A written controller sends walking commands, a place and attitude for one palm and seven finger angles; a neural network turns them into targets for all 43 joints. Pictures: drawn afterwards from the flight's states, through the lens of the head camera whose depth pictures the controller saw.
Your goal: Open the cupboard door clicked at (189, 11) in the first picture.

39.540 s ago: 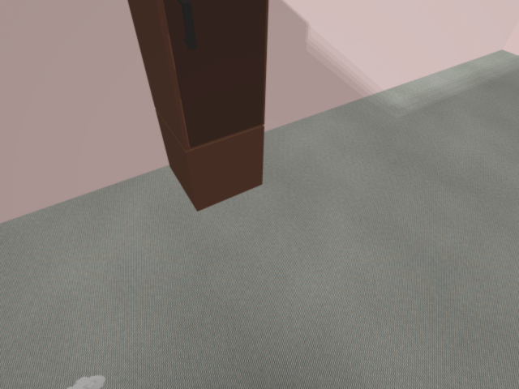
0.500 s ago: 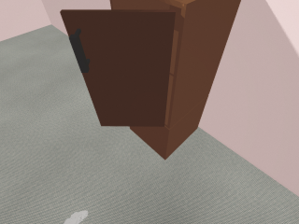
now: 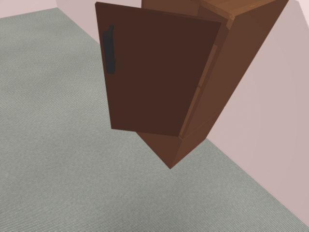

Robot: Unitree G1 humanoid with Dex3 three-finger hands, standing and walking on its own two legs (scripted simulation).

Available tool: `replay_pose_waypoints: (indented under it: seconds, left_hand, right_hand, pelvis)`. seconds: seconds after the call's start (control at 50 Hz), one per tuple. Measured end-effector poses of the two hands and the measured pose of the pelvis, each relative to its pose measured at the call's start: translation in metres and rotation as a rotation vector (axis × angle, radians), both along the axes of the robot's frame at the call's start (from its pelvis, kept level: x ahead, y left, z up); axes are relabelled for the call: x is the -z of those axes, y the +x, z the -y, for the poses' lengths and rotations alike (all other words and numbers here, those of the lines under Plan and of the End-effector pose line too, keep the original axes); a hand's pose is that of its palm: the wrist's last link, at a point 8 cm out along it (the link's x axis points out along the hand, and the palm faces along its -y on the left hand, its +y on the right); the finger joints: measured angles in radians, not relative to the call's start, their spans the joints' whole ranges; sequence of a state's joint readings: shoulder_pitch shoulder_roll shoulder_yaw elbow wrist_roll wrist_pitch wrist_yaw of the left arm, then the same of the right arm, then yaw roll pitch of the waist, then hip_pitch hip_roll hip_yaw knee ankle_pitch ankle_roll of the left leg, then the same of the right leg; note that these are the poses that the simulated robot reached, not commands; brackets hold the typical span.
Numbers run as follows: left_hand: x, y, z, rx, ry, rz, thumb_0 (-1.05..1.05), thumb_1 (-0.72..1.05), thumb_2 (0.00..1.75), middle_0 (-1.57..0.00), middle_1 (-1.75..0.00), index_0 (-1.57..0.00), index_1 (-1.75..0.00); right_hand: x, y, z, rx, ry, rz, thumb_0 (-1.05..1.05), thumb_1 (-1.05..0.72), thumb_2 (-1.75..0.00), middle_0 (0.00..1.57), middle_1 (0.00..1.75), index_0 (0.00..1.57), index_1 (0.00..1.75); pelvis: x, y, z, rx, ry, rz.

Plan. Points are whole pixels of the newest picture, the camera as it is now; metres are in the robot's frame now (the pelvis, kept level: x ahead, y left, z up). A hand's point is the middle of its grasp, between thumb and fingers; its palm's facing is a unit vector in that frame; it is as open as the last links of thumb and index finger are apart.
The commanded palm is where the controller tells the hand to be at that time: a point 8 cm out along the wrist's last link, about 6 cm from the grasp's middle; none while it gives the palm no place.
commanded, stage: come to a stop and stand still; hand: left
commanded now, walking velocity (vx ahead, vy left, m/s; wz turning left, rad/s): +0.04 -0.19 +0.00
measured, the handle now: (111, 50) +0.58 +0.19 +0.14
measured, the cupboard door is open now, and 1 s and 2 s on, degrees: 44 44 44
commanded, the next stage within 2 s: look again from close up in 0.80 s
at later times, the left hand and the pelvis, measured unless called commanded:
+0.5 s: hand out of the picture -0.01 +0.14 -0.17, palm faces -0.01 -0.98 -0.19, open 7.4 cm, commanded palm none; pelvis -0.04 -0.04 +0.01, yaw -1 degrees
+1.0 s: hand out of the picture -0.04 +0.11 -0.17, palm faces +0.00 -0.98 -0.17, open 7.4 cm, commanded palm none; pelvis -0.02 -0.05 +0.00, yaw -1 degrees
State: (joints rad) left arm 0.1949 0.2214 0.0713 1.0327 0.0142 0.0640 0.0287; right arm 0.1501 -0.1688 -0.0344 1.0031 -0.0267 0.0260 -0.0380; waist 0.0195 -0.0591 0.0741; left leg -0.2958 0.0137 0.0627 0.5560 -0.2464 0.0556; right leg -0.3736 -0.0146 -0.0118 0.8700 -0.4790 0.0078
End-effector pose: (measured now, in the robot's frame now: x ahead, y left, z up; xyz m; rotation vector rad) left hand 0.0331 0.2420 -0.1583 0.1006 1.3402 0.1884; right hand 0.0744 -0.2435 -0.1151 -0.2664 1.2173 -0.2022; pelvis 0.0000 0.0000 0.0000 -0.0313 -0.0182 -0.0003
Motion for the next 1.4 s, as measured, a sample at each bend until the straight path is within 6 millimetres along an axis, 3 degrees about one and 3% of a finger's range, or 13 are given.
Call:
replay_pose_waypoints:
  seconds: [0.1,0.18,0.3,0.46,0.6,0.7,0.82,0.98,1.2,1.4]
  left_hand:
    - [-0.006,-0.020,-0.009,0.005,-0.011,-0.040,0.01,0.91,0.90,-0.20,-0.30,-0.19,-0.30]
    - [-0.010,-0.034,-0.010,0.029,-0.013,-0.082,0.01,0.91,0.90,-0.20,-0.30,-0.19,-0.30]
    - [-0.017,-0.036,0.001,0.076,-0.006,-0.079,0.01,0.91,0.90,-0.20,-0.30,-0.19,-0.30]
    - [-0.019,-0.041,0.040,0.087,0.022,-0.012,0.01,0.91,0.90,-0.20,-0.30,-0.19,-0.30]
    - [-0.012,-0.050,0.065,0.076,-0.012,-0.035,0.01,0.93,0.90,-0.20,-0.30,-0.20,-0.30]
    - [-0.012,-0.057,0.074,0.067,-0.025,-0.070,0.02,0.93,0.90,-0.20,-0.30,-0.20,-0.30]
    - [-0.015,-0.068,0.080,0.046,-0.024,-0.098,0.01,0.92,0.90,-0.20,-0.30,-0.20,-0.30]
    - [-0.014,-0.074,0.083,0.055,-0.012,-0.096,0.01,0.91,0.90,-0.20,-0.30,-0.20,-0.30]
    - [-0.012,-0.044,0.058,0.074,0.026,-0.019,0.01,0.91,0.90,-0.20,-0.30,-0.20,-0.30]
    - [-0.014,-0.029,0.046,0.101,0.039,0.010,0.01,0.91,0.90,-0.20,-0.30,-0.20,-0.30]
  right_hand:
    - [-0.008,0.000,-0.017,-0.014,0.010,0.020,0.01,-0.91,-0.90,0.20,0.30,0.20,0.30]
    - [-0.009,-0.013,-0.023,0.019,0.034,0.025,0.01,-0.91,-0.90,0.20,0.30,0.20,0.30]
    - [-0.004,-0.059,-0.004,0.093,0.040,-0.023,0.00,-0.92,-0.90,0.21,0.30,0.21,0.30]
    - [0.019,-0.134,0.033,0.160,0.077,-0.183,0.01,-0.91,-0.90,0.20,0.30,0.20,0.30]
    - [0.023,-0.157,0.029,0.170,0.101,-0.244,0.01,-0.91,-0.90,0.20,0.30,0.20,0.29]
    - [0.022,-0.156,0.015,0.158,0.135,-0.259,0.01,-0.91,-0.90,0.20,0.30,0.20,0.30]
    - [0.027,-0.141,0.005,0.137,0.173,-0.249,0.01,-0.91,-0.90,0.20,0.30,0.20,0.30]
    - [0.031,-0.115,0.020,0.108,0.145,-0.191,0.03,-0.93,-0.90,0.20,0.30,0.20,0.30]
    - [0.032,-0.076,0.022,0.071,0.116,-0.068,0.02,-0.93,-0.90,0.20,0.30,0.20,0.30]
    - [0.025,-0.068,0.023,0.060,0.106,-0.051,0.01,-0.92,-0.90,0.20,0.30,0.20,0.30]
  pelvis:
    - [-0.008,-0.006,-0.007,0.009,-0.011,-0.023]
    - [-0.012,-0.012,-0.008,0.027,-0.017,-0.034]
    - [-0.013,-0.025,0.002,0.034,-0.021,-0.033]
    - [-0.004,-0.038,0.032,0.022,0.029,-0.011]
    - [-0.003,-0.031,0.042,0.013,0.019,0.004]
    - [-0.006,-0.030,0.047,0.019,0.028,0.003]
    - [-0.007,-0.028,0.050,0.017,0.031,0.001]
    - [-0.002,-0.023,0.047,0.020,0.012,-0.008]
    - [0.004,-0.015,0.038,0.027,0.031,0.003]
    - [0.002,-0.017,0.037,0.038,0.036,0.000]
